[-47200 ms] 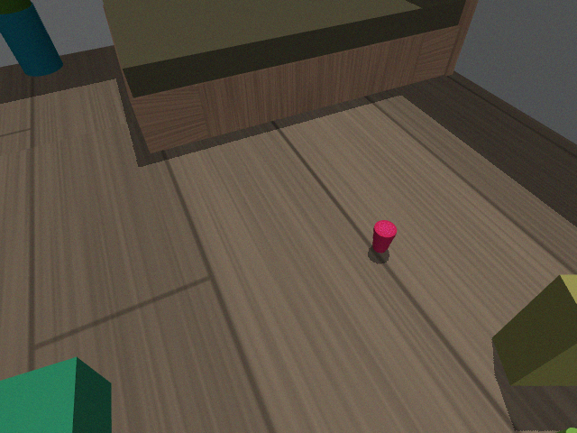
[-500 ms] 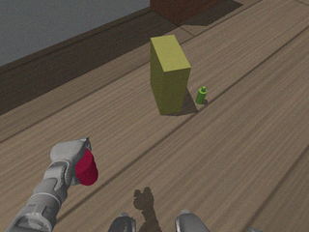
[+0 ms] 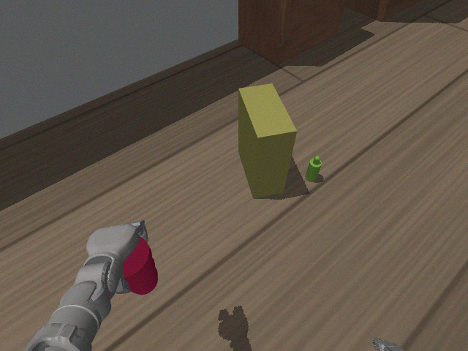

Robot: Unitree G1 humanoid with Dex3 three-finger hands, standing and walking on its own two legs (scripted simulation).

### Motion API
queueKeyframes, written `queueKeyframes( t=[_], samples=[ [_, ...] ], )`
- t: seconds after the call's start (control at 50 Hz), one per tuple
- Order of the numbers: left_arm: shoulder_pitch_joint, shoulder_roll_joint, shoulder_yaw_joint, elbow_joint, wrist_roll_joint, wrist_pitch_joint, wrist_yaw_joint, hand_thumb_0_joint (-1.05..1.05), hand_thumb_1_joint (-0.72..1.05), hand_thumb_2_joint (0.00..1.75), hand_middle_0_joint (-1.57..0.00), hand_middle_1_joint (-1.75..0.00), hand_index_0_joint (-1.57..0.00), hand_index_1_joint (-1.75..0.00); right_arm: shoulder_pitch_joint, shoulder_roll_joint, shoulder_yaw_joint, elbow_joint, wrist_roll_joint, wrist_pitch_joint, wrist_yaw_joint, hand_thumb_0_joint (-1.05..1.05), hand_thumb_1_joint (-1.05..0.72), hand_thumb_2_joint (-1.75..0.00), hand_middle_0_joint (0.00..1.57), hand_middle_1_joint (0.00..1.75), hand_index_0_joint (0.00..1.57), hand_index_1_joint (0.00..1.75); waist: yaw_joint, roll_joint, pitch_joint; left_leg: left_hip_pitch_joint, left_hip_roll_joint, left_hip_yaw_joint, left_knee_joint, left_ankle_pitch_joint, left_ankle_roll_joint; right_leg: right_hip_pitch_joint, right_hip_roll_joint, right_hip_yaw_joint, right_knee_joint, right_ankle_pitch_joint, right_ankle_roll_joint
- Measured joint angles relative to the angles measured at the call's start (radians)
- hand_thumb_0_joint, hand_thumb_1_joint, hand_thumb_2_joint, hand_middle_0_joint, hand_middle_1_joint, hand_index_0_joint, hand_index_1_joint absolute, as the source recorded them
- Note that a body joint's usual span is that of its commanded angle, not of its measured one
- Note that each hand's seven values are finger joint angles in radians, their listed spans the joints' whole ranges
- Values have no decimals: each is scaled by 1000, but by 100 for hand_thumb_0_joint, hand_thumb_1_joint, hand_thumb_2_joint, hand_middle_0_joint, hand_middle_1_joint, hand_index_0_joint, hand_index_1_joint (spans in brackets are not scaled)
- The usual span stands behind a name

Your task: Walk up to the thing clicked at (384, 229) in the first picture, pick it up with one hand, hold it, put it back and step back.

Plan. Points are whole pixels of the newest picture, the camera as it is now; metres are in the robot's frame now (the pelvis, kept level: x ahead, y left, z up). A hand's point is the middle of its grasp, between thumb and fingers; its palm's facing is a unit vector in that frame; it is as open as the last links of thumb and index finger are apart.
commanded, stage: hold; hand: left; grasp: from above
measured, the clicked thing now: (136, 269) +0.32 +0.22 -0.14
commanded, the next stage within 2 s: crouch in 1.78 s
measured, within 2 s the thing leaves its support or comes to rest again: neither
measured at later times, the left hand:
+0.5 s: hand (119, 258) +0.31 +0.22 -0.05, palm faces -0.47 -0.05 -0.88, open 11.5 cm
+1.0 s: hand (116, 268) +0.28 +0.21 -0.03, palm faces -0.47 -0.05 -0.88, open 11.5 cm
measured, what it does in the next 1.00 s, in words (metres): stands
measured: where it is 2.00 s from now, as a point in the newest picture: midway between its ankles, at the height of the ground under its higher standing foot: outside the picture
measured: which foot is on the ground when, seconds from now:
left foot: down 0.00-1.00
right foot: down 0.00-1.00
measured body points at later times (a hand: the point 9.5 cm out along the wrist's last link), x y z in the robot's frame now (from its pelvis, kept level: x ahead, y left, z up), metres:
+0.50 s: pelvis +0.01 +0.00 +0.02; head +0.03 -0.01 +0.46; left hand +0.33 +0.22 +0.00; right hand +0.12 -0.27 -0.10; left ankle +0.01 +0.11 -0.71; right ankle +0.01 -0.15 -0.71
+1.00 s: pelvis -0.01 -0.01 +0.02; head +0.00 -0.02 +0.47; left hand +0.30 +0.21 +0.02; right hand +0.12 -0.27 -0.09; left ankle +0.01 +0.11 -0.71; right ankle +0.01 -0.15 -0.71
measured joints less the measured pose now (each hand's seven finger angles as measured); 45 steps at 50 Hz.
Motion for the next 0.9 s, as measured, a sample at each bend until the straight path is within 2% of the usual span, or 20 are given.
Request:
queueKeyframes(
  t=[0.24, 0.9],
  samples=[
    [23, 12, -11, -56, 2, -13, -52, 3, -23, 76, -58, -100, -46, -93, -6, -13, -8, -18, 6, 3, 2, 0, -91, -89, 20, 30, 20, 30, 14, 3, 17, 92, -3, 7, -80, 24, 0, 87, -3, 6, -74, 23, 0],
    [60, 7, -30, -134, -1, -11, -130, 2, -24, 81, -55, -103, -43, -95, -27, -17, 4, -43, 13, 25, 4, 1, -91, -90, 20, 30, 20, 30, 35, 14, 49, 226, -4, 14, -206, 98, -4, 211, -5, 11, -183, 90, -6]
  ],
)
